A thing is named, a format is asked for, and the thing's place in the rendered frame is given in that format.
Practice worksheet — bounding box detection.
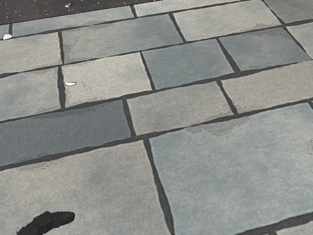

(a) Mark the robot left hand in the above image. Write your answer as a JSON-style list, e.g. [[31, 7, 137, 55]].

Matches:
[[17, 211, 75, 235]]

